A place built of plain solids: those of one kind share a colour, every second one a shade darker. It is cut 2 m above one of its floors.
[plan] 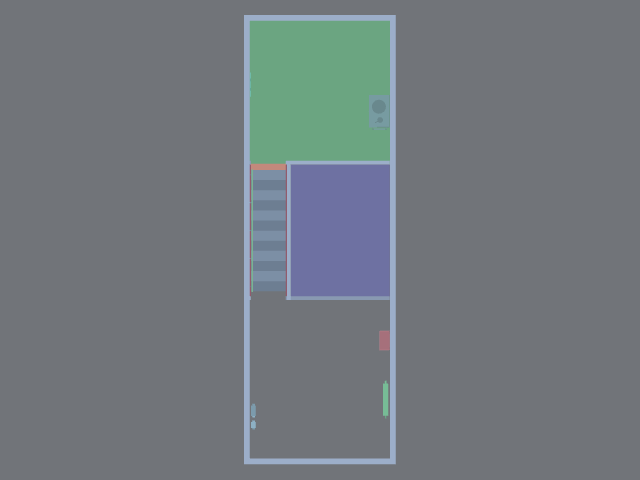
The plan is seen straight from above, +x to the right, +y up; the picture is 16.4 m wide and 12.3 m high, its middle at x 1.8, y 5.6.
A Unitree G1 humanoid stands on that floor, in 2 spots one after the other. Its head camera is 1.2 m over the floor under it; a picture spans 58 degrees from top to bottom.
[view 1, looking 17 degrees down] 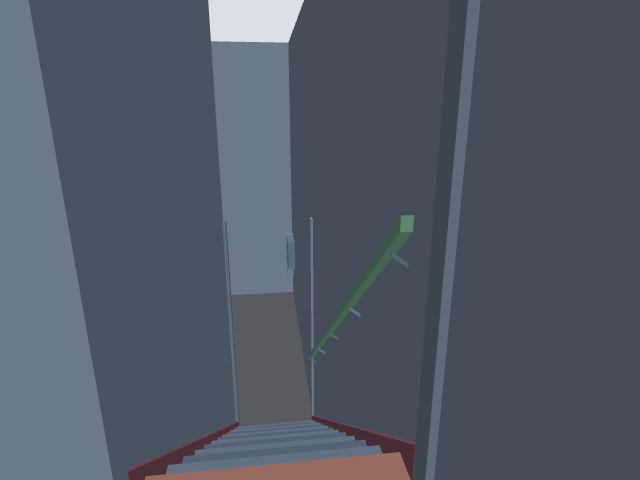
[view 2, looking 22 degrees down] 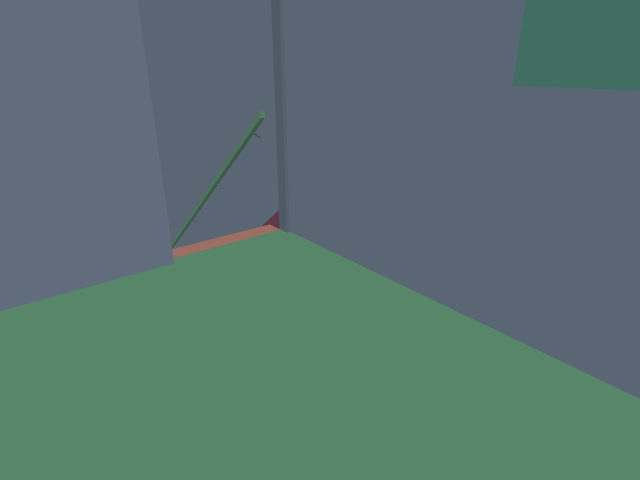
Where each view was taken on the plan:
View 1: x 0.47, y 8.63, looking -97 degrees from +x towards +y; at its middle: wall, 4.10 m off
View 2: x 1.79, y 10.22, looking -129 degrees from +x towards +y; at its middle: wall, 3.08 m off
